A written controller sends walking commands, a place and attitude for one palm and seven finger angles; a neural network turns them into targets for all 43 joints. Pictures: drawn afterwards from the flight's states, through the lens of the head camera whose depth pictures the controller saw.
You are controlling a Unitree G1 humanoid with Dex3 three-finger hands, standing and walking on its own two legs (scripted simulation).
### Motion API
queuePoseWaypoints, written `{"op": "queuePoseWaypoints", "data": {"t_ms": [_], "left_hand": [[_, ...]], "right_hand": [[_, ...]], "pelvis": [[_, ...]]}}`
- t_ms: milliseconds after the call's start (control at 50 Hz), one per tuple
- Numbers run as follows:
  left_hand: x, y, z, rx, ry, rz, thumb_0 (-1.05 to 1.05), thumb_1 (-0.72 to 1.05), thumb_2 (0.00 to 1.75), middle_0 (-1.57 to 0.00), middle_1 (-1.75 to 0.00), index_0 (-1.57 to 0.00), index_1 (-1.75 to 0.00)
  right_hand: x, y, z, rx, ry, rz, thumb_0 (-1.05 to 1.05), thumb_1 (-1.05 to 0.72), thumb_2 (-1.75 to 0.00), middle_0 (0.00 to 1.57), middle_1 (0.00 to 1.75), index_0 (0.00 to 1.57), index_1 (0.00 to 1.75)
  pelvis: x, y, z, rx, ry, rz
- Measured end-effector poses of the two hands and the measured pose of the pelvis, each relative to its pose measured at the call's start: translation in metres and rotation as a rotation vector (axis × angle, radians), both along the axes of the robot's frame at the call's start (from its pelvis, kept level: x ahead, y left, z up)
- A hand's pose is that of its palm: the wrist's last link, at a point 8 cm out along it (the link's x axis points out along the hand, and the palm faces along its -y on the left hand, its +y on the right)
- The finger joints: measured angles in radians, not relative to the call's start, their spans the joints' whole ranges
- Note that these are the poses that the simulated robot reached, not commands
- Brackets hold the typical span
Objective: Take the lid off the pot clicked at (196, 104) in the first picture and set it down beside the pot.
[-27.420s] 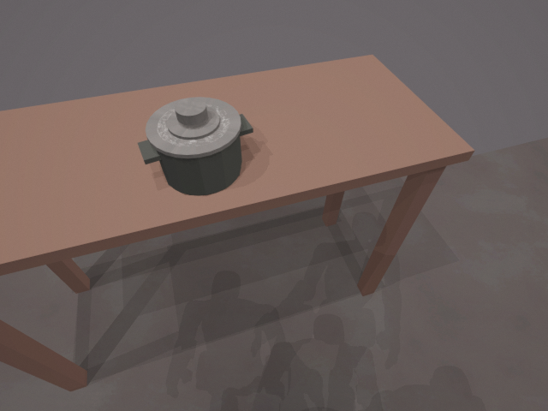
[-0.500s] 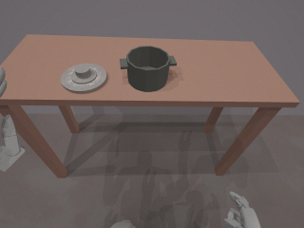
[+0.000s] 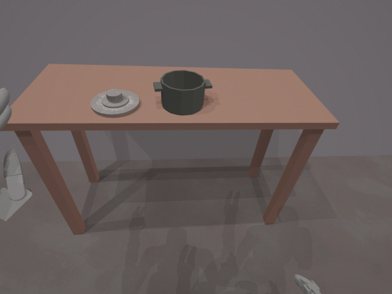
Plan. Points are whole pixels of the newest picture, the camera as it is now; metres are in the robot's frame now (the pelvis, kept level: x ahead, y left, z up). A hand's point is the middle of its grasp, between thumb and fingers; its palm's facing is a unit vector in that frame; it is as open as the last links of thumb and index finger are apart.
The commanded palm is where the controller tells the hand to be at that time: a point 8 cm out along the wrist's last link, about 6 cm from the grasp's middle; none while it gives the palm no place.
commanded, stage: stop stepping back and stand still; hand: left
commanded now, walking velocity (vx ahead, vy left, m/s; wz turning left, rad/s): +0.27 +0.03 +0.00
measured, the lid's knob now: (114, 94) +0.74 +0.35 +0.03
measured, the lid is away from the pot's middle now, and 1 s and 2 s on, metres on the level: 0.25 0.25 0.25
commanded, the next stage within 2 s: let the arm hang, fingers relaxed in 1.40 s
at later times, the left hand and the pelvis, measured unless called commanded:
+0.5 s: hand (28, 197) +0.17 +0.24 +0.22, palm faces +0.50 -0.73 -0.47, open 7.4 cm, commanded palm none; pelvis -0.01 -0.01 +0.00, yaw +2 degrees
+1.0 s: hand out of the picture -0.04 +0.21 -0.18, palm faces +0.13 -0.96 -0.25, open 7.2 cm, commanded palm none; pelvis +0.00 +0.01 -0.01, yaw +5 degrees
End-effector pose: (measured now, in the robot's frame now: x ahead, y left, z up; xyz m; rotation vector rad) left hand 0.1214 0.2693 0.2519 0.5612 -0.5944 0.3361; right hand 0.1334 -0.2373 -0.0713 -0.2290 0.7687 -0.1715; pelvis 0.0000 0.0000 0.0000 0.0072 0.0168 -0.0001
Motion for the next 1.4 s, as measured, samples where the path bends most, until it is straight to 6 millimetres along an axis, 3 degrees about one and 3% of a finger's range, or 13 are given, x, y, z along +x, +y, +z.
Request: {"op": "queuePoseWaypoints", "data": {"t_ms": [120, 200, 340, 440, 500, 540, 620, 700, 760, 780, 900, 1000, 1400], "left_hand": [[0.022, 0.032, -0.042, -0.135, 0.071, 0.073, 0.01, 0.88, 0.9, -0.21, -0.31, -0.2, -0.3], [0.024, 0.012, -0.063, -0.119, 0.245, 0.035, 0.02, 0.89, 0.9, -0.21, -0.31, -0.2, -0.3], [-0.008, -0.038, -0.035, 0.095, 0.232, -0.08, 0.02, 0.88, 0.9, -0.22, -0.31, -0.21, -0.3], [-0.009, -0.015, -0.007, 0.092, 0.103, 0.048, 0.01, 0.88, 0.9, -0.22, -0.31, -0.22, -0.3], [0.005, 0.006, -0.018, 0.03, 0.114, 0.124, 0.01, 0.88, 0.9, -0.22, -0.31, -0.21, -0.3], [0.027, 0.024, -0.063, -0.051, 0.278, 0.166, 0.0, 0.89, 0.9, -0.21, -0.31, -0.2, -0.3], [0.045, 0.034, -0.216, -0.312, 0.833, 0.255, 0.0, 0.9, 0.9, -0.2, -0.3, -0.19, -0.3], [-0.011, -0.014, -0.341, -0.526, 1.358, 0.254, 0.01, 0.91, 0.9, -0.2, -0.3, -0.19, -0.3], [-0.071, -0.054, -0.392, -0.69, 1.619, 0.258, 0.01, 0.93, 0.9, -0.2, -0.3, -0.19, -0.3], [-0.085, -0.05, -0.397, -0.734, 1.637, 0.313, -0.01, 0.97, 0.9, -0.21, -0.3, -0.2, -0.3], [-0.148, -0.025, -0.412, -0.764, 1.843, 0.424, -0.02, 1.0, 0.9, -0.21, -0.31, -0.2, -0.3], [-0.166, -0.016, -0.395, -0.734, 1.913, 0.482, 0.0, 0.96, 0.9, -0.21, -0.3, -0.2, -0.3], [-0.096, -0.029, -0.392, -0.685, 1.794, 0.352, 0.01, 0.94, 0.9, -0.21, -0.3, -0.2, -0.3]], "right_hand": [[-0.031, -0.008, -0.011, -0.023, -0.045, -0.074, 0.02, -0.9, -0.9, 0.2, 0.3, 0.21, 0.3], [-0.05, -0.001, -0.008, 0.036, -0.065, -0.087, 0.02, -0.9, -0.9, 0.2, 0.3, 0.2, 0.3], [-0.048, -0.007, -0.032, 0.05, 0.035, 0.004, 0.02, -0.9, -0.9, 0.21, 0.3, 0.21, 0.3], [-0.025, -0.015, -0.027, 0.039, 0.051, 0.002, 0.02, -0.9, -0.9, 0.21, 0.3, 0.21, 0.3], [-0.006, -0.015, -0.019, 0.048, -0.008, 0.011, 0.02, -0.9, -0.9, 0.2, 0.3, 0.21, 0.3], [0.006, -0.017, -0.028, 0.055, -0.018, 0.061, 0.02, -0.9, -0.9, 0.2, 0.3, 0.2, 0.3], [0.015, -0.017, -0.06, 0.057, 0.058, 0.085, 0.01, -0.9, -0.9, 0.2, 0.3, 0.2, 0.3], [-0.002, -0.013, -0.069, 0.06, 0.192, 0.061, 0.01, -0.91, -0.9, 0.2, 0.3, 0.2, 0.3], [-0.026, -0.01, -0.066, 0.038, 0.314, 0.026, 0.01, -0.91, -0.9, 0.2, 0.3, 0.2, 0.3], [-0.035, -0.008, -0.065, 0.029, 0.355, 0.021, 0.01, -0.91, -0.9, 0.2, 0.3, 0.2, 0.3], [-0.085, 0.005, -0.068, -0.001, 0.566, 0.009, 0.01, -0.91, -0.9, 0.2, 0.3, 0.2, 0.3], [-0.105, 0.019, -0.074, 0.049, 0.628, -0.016, 0.01, -0.91, -0.9, 0.2, 0.3, 0.2, 0.3], [-0.127, 0.038, -0.075, 0.125, 0.633, -0.096, 0.01, -0.92, -0.9, 0.2, 0.3, 0.2, 0.3]], "pelvis": [[-0.031, 0.01, -0.013, -0.006, -0.006, 0.014], [-0.036, 0.001, -0.008, 0.012, -0.006, -0.001], [-0.031, -0.017, -0.016, -0.005, -0.018, 0.022], [-0.02, -0.014, -0.005, 0.011, -0.019, 0.022], [-0.013, -0.011, -0.002, 0.023, -0.02, 0.042], [-0.011, -0.005, -0.011, 0.008, -0.009, 0.078], [-0.01, -0.003, -0.028, 0.021, 0.004, 0.094], [-0.008, -0.006, -0.024, 0.022, -0.021, 0.089], [-0.005, -0.006, -0.018, 0.012, -0.031, 0.091], [-0.004, -0.006, -0.017, 0.003, -0.028, 0.096], [0.0, 0.002, -0.014, -0.02, -0.007, 0.103], [0.002, 0.006, -0.006, -0.012, -0.011, 0.091], [0.01, 0.012, 0.002, -0.011, -0.031, 0.06]]}}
